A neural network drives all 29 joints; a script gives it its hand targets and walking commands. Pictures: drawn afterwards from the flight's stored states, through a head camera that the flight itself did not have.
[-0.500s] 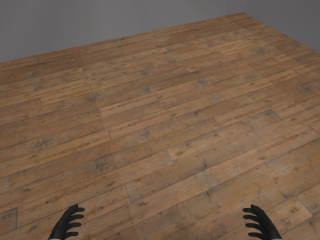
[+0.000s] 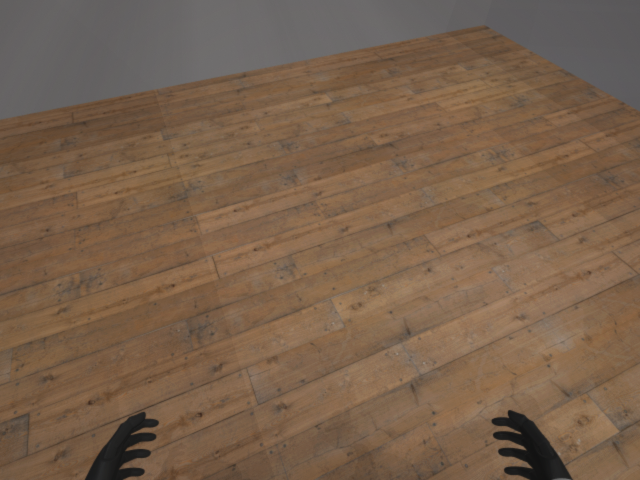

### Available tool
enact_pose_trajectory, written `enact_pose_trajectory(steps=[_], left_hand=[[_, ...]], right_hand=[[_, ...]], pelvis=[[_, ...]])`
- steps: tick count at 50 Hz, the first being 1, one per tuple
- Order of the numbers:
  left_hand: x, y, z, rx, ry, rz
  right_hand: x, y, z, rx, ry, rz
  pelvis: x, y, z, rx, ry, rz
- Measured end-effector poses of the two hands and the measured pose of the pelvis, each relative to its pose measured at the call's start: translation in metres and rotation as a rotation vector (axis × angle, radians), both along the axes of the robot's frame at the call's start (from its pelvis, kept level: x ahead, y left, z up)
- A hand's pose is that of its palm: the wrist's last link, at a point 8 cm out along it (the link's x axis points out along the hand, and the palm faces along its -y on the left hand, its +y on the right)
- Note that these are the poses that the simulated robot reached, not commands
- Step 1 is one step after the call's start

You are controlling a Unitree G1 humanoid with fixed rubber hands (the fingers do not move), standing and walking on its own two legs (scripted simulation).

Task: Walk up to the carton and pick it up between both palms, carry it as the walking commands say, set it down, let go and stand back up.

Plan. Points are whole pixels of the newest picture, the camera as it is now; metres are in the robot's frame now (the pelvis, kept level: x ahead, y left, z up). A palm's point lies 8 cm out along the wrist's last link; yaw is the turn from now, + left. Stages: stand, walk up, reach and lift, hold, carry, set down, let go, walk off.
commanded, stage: stand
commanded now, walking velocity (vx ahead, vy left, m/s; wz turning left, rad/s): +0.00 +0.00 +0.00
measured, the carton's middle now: out of the picture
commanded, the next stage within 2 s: walk up in 0.70 s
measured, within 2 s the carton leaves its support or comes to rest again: neither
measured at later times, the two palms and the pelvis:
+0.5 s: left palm out of the picture +0.13 +0.30 -0.08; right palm out of the picture +0.14 -0.26 -0.08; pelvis +0.00 +0.00 +0.00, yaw +0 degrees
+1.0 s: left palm out of the picture +0.13 +0.30 -0.08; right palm out of the picture +0.12 -0.29 -0.08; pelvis -0.01 -0.01 +0.00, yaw -2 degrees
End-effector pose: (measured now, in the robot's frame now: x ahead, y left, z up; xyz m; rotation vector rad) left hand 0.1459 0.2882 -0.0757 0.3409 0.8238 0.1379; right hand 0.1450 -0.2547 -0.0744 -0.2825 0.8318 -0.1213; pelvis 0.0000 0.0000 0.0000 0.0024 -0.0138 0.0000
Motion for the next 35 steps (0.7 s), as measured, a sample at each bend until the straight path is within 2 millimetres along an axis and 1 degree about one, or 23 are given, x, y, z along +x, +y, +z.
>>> enact_pose_trajectory(steps=[35], left_hand=[[-0.018, 0.008, -0.009, 0.014, 0.072, 0.026]], right_hand=[[-0.01, -0.007, -0.008, -0.012, 0.051, -0.013]], pelvis=[[-0.002, 0.0, 0.0, 0.0, -0.003, 0.0]])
